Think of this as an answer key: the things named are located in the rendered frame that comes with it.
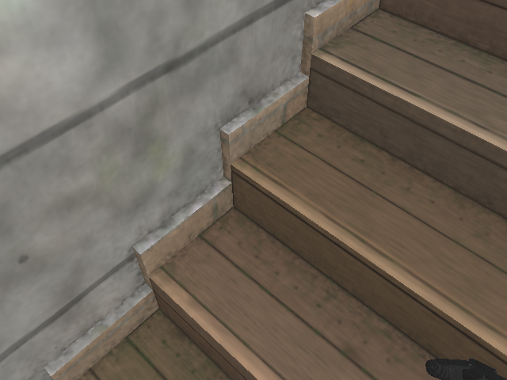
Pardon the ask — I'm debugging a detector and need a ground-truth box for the robot right hand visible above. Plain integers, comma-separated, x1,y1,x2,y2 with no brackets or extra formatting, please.
425,359,507,380

